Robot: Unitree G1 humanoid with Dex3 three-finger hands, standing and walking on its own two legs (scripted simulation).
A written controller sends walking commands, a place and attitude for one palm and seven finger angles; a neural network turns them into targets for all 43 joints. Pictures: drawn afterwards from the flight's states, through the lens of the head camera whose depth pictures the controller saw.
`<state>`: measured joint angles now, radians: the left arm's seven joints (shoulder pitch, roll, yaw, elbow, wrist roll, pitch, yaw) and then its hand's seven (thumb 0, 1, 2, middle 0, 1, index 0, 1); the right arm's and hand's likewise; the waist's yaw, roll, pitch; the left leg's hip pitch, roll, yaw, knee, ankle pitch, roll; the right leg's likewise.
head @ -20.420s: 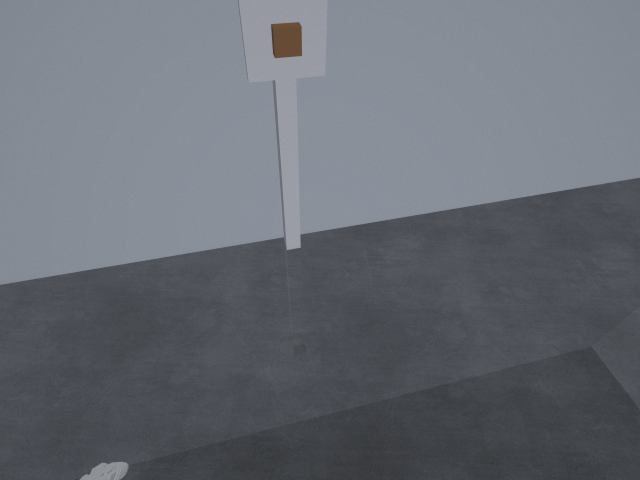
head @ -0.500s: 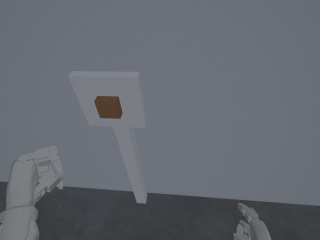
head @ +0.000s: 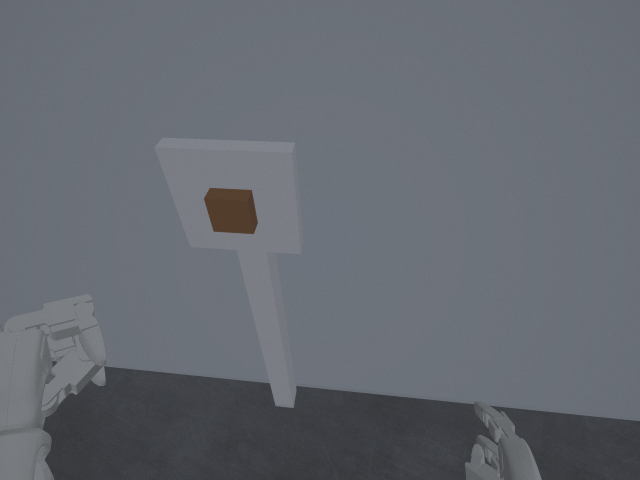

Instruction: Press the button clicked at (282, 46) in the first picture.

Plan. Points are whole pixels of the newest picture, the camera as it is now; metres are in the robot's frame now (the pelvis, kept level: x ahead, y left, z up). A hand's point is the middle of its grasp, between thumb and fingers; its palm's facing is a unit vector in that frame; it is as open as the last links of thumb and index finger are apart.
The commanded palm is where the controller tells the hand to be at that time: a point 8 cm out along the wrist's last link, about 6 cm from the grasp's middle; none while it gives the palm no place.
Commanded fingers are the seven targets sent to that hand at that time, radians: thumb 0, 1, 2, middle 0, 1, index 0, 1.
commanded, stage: step back with the hand held close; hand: left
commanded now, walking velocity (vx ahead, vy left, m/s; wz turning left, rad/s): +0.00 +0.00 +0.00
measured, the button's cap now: (232, 210) +0.49 +0.21 +0.08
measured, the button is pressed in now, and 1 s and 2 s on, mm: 0 0 0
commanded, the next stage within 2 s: stop stepping back and stand still in 1.28 s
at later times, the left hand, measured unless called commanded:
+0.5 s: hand (80, 372) +0.16 +0.25 +0.15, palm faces +0.31 -0.81 -0.49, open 3.1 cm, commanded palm +0.10 +0.29 +0.17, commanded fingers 0.00 0.90 0.90 -1.30 -1.50 -1.30 -1.50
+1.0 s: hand (2, 427) +0.11 +0.28 +0.16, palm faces +0.39 -0.79 -0.47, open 3.1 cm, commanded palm +0.04 +0.31 +0.17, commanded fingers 0.00 0.90 0.90 -1.30 -1.50 -1.30 -1.50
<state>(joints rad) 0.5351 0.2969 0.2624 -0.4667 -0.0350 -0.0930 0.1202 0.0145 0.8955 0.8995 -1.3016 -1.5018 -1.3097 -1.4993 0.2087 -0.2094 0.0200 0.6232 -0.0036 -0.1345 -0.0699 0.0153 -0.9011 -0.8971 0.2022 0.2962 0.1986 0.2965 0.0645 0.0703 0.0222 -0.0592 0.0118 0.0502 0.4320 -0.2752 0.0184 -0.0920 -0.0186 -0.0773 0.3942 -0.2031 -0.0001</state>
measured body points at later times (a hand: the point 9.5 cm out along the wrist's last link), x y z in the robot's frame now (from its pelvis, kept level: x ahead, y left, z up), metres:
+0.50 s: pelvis -0.03 +0.01 -0.01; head -0.01 +0.02 +0.44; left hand +0.14 +0.29 +0.18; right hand +0.14 -0.23 -0.08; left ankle -0.02 +0.10 -0.74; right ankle +0.01 -0.12 -0.74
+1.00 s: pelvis -0.09 +0.03 -0.01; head -0.06 +0.06 +0.44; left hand +0.08 +0.32 +0.19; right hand +0.07 -0.20 -0.08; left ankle -0.02 +0.10 -0.74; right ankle -0.13 -0.11 -0.73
